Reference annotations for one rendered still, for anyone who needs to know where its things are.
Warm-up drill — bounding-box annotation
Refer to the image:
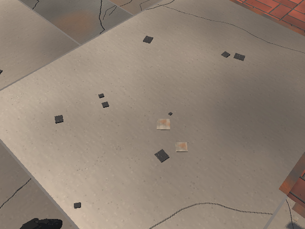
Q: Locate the left robot hand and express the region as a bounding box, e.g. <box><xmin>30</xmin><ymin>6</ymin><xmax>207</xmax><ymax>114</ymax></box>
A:
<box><xmin>20</xmin><ymin>218</ymin><xmax>63</xmax><ymax>229</ymax></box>

